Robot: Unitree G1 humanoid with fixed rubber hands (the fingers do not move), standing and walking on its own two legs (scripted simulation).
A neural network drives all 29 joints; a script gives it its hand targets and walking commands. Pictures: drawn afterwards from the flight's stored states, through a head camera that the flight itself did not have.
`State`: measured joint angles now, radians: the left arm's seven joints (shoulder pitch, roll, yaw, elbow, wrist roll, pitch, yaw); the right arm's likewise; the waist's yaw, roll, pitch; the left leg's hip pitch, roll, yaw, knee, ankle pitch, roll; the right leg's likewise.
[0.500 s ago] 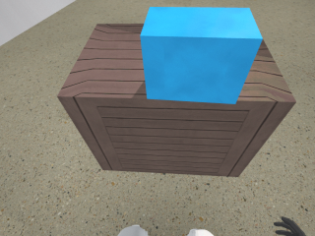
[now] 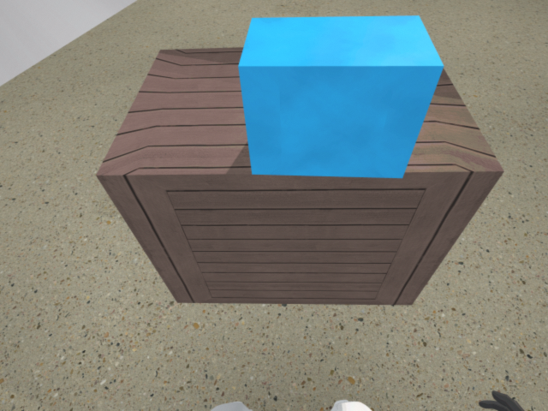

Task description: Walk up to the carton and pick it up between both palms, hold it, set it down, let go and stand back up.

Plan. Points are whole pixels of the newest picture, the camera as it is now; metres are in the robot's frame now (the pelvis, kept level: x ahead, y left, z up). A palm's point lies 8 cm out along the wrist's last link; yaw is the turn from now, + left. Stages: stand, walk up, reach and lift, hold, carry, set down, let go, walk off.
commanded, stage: walk up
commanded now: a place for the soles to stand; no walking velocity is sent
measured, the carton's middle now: (329, 100) +0.66 -0.09 +0.08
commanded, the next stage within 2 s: none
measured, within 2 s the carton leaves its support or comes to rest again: neither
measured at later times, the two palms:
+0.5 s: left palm out of the picture +0.07 +0.31 -0.08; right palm out of the picture +0.09 -0.33 -0.09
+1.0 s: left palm out of the picture +0.07 +0.30 -0.08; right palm out of the picture +0.09 -0.33 -0.09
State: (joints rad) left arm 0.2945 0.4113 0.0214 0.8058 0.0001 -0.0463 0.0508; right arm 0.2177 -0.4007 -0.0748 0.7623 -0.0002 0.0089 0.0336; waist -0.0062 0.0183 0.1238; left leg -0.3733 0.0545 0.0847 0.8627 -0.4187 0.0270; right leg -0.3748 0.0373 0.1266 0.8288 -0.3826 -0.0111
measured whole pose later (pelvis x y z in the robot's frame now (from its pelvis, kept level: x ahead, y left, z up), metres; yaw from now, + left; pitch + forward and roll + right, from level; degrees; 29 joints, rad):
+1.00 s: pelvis -0.01 -0.01 +0.00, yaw -2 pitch -3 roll +1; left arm 0.29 0.41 0.02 0.83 0.00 -0.05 0.04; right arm 0.20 -0.40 -0.06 0.81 0.00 0.00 0.03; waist -0.01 0.01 0.07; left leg -0.37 0.05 0.08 0.83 -0.40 0.01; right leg -0.41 0.04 0.15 0.85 -0.39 0.02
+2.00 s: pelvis -0.01 +0.00 +0.00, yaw -3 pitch -3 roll +1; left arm 0.29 0.41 0.01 0.84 0.00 -0.05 0.02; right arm 0.17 -0.40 -0.07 0.83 0.00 -0.01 0.03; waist -0.01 0.01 0.05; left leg -0.37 0.03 0.08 0.82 -0.43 0.02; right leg -0.41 0.04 0.16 0.84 -0.42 -0.01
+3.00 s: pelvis +0.17 -0.02 +0.03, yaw -5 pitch -3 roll -3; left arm 0.33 0.41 0.05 0.85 0.00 -0.05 -0.04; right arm 0.44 -0.41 -0.08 0.84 0.00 -0.06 0.04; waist -0.04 -0.01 0.04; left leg -0.20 0.03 0.07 0.59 -0.34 0.05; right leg -0.53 0.00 0.08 0.94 -0.32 0.01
